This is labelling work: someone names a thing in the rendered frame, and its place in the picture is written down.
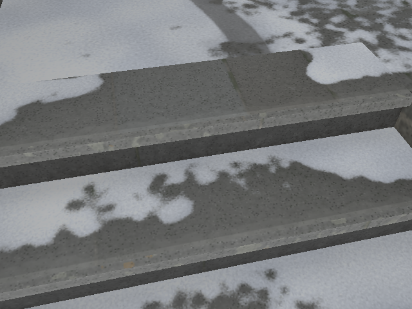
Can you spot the stairs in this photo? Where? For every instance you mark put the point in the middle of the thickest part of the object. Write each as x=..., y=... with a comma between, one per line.
x=78, y=225

